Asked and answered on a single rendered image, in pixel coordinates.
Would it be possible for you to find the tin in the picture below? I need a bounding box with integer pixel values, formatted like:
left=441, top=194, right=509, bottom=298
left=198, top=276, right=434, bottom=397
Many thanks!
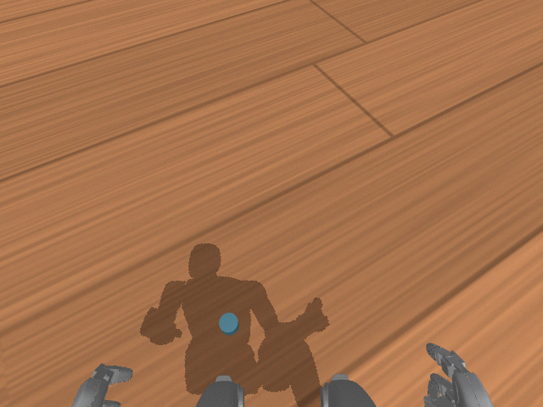
left=219, top=313, right=239, bottom=336

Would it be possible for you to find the right robot hand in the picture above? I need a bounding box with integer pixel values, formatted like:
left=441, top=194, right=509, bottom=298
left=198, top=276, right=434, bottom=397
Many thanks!
left=423, top=343, right=494, bottom=407

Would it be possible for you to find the left robot hand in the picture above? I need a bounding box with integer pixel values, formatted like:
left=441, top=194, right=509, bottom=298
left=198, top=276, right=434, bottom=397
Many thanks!
left=71, top=364, right=133, bottom=407

